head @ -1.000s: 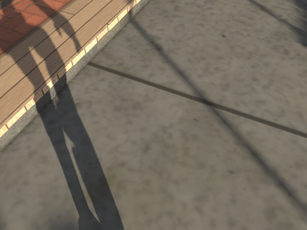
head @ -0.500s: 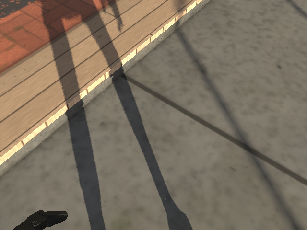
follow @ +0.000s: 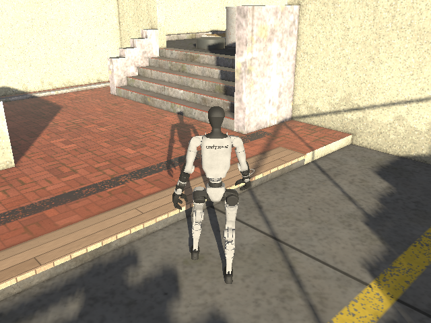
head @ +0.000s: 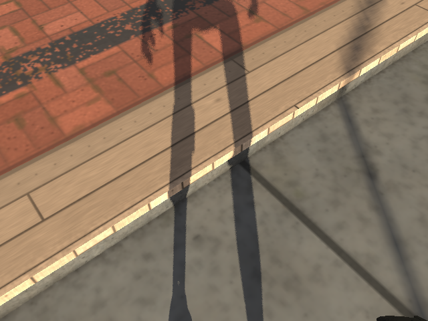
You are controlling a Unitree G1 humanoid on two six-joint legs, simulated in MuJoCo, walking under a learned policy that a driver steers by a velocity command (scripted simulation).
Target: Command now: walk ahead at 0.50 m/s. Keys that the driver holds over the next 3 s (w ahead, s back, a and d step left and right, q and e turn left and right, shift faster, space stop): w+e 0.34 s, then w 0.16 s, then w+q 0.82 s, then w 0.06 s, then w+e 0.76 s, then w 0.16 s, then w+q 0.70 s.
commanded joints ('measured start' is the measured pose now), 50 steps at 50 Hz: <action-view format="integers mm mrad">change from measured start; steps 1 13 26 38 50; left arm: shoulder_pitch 21 -74 -352 -151 -135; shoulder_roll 178 141 51 91 167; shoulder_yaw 41 36 2 33 72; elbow -32 -90 -201 -113 -27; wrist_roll -10 -13 3 21 19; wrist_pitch -2 12 27 -4 -14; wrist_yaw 5 15 -28 -6 35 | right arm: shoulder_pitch -132 131 222 191 -36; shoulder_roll -50 -83 -186 -126 -37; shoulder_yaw -9 -36 -71 -53 -29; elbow -101 2 155 163 74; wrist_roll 8 -16 16 24 8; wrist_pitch -24 -30 -31 -12 21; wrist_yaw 12 -3 -15 -22 17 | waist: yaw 6 -132 -155 -63 -46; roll -111 71 -7 -184 -75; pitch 28 -59 65 -74 62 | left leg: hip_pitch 58 602 587 -27 -13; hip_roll -34 198 180 59 41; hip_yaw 29 -230 88 -42 40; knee -95 -445 -537 528 62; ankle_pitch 62 -181 46 -292 54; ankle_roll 5 205 197 30 22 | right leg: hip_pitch -29 -655 -576 -11 -4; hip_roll -259 -176 -153 -338 -333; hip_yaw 152 116 39 224 -150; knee -69 932 371 -25 -143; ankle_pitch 266 -113 230 80 278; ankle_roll -149 38 26 -129 -118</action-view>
